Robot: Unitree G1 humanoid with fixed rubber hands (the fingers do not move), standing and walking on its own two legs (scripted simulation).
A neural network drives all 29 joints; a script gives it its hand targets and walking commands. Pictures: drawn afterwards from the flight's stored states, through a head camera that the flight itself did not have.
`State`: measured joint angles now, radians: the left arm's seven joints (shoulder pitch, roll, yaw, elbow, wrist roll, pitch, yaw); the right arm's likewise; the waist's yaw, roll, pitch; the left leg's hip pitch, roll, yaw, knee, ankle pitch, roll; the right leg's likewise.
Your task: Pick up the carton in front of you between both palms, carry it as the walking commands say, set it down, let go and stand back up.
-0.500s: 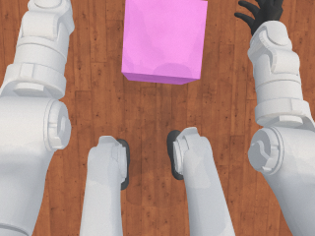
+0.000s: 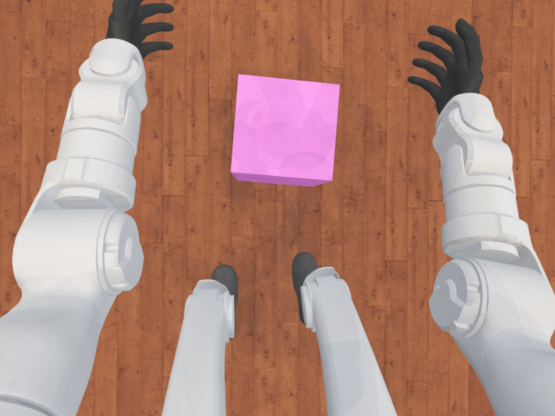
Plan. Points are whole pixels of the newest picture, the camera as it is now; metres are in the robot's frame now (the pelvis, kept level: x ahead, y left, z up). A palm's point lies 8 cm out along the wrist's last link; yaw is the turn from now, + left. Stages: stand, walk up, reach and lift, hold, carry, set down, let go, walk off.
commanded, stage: let go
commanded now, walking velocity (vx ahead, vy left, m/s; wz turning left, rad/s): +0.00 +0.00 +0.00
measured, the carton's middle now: (281, 139) +0.52 -0.07 -0.50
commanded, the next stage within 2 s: stand in 1.38 s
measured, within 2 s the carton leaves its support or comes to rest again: neither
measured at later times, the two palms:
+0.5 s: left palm (55, 185) +0.40 +0.18 +0.00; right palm (548, 207) +0.35 -0.26 +0.02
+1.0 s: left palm out of the picture +0.26 +0.24 +0.08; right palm out of the picture +0.25 -0.22 +0.08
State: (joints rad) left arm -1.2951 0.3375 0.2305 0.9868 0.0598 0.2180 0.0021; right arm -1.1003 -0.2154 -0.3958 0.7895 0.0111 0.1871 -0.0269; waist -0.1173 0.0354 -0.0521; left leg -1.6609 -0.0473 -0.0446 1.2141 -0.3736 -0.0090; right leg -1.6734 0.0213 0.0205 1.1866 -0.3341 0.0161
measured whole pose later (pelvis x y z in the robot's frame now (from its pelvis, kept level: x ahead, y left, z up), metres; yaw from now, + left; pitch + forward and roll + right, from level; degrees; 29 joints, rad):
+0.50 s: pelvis +0.06 -0.02 +0.11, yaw +0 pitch +28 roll +1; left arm -0.38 0.16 0.18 0.61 0.09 0.08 0.04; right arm -0.28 -0.20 -0.16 0.57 -0.02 0.06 0.11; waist -0.08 -0.01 -0.06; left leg -0.93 -0.02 -0.06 0.74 -0.30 -0.02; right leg -0.96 0.03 0.02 0.74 -0.27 -0.02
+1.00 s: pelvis +0.09 +0.01 +0.15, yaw -1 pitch +0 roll +0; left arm 0.22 0.21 0.05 0.45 0.01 0.07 -0.05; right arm 0.23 -0.21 -0.04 0.43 0.00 0.07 0.08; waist -0.01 0.01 0.05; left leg -0.16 -0.03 -0.03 0.44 -0.28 0.02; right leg -0.18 0.01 0.05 0.42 -0.25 0.02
